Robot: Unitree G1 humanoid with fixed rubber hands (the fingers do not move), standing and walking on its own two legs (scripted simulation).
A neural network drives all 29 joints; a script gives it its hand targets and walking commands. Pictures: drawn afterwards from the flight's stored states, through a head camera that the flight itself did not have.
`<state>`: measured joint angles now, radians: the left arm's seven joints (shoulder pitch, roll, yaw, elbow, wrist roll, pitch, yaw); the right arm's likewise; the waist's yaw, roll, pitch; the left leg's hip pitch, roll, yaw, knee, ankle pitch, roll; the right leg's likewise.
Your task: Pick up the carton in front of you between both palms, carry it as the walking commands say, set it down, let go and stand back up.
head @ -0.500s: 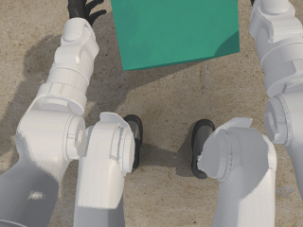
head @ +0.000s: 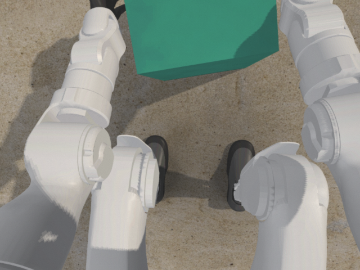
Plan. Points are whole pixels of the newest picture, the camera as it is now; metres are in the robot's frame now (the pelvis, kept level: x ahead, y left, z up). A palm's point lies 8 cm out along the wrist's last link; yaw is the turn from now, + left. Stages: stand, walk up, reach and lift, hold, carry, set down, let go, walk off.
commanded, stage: reach and lift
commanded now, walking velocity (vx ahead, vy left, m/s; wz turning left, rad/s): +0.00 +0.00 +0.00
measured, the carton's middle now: (197, 17) +0.54 +0.00 -0.24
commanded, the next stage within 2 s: none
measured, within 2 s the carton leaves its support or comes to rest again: leaves its support in 0.06 s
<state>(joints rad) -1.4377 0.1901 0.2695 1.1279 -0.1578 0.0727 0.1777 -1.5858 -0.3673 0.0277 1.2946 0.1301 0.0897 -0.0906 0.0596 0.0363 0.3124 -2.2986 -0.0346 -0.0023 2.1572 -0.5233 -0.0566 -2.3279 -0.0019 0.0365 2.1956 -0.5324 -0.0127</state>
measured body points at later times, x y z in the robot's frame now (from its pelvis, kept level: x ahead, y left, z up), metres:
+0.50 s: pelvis +0.00 +0.01 +0.08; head +0.26 -0.03 +0.44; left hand +0.51 +0.14 +0.01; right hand +0.52 -0.17 +0.01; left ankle +0.13 +0.13 -0.33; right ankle +0.11 -0.12 -0.33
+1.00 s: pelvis +0.03 +0.01 +0.20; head +0.23 -0.02 +0.60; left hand +0.48 +0.13 +0.16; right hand +0.48 -0.17 +0.15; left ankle +0.13 +0.13 -0.33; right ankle +0.11 -0.12 -0.33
